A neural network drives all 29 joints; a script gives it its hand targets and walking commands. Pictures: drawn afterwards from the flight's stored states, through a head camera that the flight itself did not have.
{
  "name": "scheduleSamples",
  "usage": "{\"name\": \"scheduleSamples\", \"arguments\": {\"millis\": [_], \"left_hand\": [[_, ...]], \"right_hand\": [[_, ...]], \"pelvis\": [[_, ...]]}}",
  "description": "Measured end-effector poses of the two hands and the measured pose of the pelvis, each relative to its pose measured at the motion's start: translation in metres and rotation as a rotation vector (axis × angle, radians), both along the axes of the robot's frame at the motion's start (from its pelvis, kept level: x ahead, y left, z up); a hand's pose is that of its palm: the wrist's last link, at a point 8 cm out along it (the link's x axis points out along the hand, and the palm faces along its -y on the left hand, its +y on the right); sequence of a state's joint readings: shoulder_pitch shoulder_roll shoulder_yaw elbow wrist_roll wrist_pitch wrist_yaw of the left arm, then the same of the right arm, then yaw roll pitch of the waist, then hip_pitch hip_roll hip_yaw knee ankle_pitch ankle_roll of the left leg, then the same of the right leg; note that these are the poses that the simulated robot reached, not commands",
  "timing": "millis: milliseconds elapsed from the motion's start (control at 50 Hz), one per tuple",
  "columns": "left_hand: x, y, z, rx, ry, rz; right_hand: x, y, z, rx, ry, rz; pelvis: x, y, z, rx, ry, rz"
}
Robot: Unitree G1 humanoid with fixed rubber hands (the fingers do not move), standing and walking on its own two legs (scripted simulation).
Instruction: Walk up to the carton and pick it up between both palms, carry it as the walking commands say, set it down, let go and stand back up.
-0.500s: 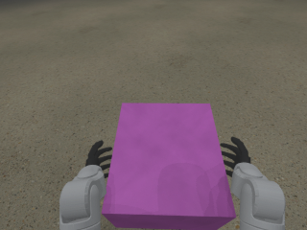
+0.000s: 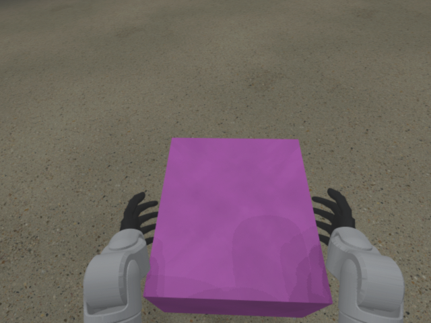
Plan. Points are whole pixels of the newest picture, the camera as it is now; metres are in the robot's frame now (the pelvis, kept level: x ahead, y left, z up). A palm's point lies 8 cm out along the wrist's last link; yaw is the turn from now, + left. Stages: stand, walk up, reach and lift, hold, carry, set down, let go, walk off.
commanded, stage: carry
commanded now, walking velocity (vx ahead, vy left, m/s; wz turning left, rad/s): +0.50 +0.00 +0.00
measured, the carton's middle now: (233, 222) +0.32 -0.01 +0.03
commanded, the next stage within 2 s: none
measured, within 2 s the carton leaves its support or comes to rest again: neither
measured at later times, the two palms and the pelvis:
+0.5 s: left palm (156, 140) +0.52 +0.17 +0.08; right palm (299, 140) +0.49 -0.16 +0.09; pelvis +0.26 +0.03 +0.00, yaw -6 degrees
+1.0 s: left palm (175, 89) +0.74 +0.15 +0.09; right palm (288, 84) +0.74 -0.18 +0.09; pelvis +0.48 +0.00 +0.01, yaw -1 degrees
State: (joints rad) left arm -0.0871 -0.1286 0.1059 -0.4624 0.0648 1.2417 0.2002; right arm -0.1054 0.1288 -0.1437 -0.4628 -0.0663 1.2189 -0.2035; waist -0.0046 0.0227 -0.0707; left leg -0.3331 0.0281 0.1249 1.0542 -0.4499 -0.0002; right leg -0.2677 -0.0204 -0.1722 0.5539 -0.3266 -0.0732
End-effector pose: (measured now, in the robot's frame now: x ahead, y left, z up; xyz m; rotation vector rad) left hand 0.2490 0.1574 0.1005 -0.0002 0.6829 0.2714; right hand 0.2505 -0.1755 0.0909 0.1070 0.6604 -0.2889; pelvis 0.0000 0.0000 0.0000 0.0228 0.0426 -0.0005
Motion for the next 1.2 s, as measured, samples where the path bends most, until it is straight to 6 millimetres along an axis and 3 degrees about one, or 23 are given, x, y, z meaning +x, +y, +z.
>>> {"name": "scheduleSamples", "arguments": {"millis": [100,200,280,360,420,500,680,780,920,1060,1200], "left_hand": [[0.037,-0.001,0.013,-0.004,-0.014,0.007],[0.092,-0.003,0.019,0.002,-0.037,-0.031],[0.143,0.000,0.009,-0.022,-0.050,-0.060],[0.201,0.008,-0.014,-0.068,-0.051,-0.074],[0.231,0.013,-0.023,-0.080,0.025,-0.068],[0.267,0.011,-0.020,-0.054,0.090,-0.084],[0.352,-0.015,0.009,-0.003,-0.012,-0.101],[0.398,-0.029,0.003,-0.008,-0.031,-0.093],[0.452,-0.019,-0.011,-0.022,0.071,-0.035],[0.527,-0.001,-0.012,-0.041,0.038,-0.019],[0.603,-0.008,-0.008,-0.023,0.043,-0.031]], "right_hand": [[0.040,-0.001,0.014,-0.004,-0.014,0.006],[0.082,-0.003,0.018,0.002,-0.037,-0.032],[0.124,0.000,0.015,-0.021,-0.051,-0.060],[0.176,0.009,0.006,-0.064,-0.051,-0.074],[0.207,0.014,0.001,-0.071,0.026,-0.070],[0.237,0.012,-0.004,-0.046,0.092,-0.087],[0.317,-0.013,0.009,0.001,-0.008,-0.099],[0.369,-0.028,0.007,-0.022,-0.025,-0.087],[0.440,-0.018,-0.002,-0.030,0.075,-0.031],[0.520,-0.001,0.002,-0.043,0.043,-0.017],[0.592,-0.008,0.000,-0.026,0.049,-0.029]], "pelvis": [[0.040,-0.002,0.010,0.025,-0.012,-0.018],[0.091,0.006,0.009,0.029,-0.035,-0.054],[0.142,0.014,-0.002,0.016,-0.057,-0.071],[0.199,0.023,-0.021,0.009,-0.065,-0.076],[0.226,0.026,-0.012,0.010,-0.035,-0.081],[0.255,0.030,0.004,-0.014,-0.013,-0.103],[0.337,0.010,0.009,0.003,-0.045,-0.110],[0.384,-0.008,0.001,0.002,-0.018,-0.054],[0.443,-0.011,0.009,0.002,0.047,-0.031],[0.519,0.001,0.006,-0.014,0.044,-0.028],[0.592,-0.003,0.009,-0.018,0.054,-0.039]]}}
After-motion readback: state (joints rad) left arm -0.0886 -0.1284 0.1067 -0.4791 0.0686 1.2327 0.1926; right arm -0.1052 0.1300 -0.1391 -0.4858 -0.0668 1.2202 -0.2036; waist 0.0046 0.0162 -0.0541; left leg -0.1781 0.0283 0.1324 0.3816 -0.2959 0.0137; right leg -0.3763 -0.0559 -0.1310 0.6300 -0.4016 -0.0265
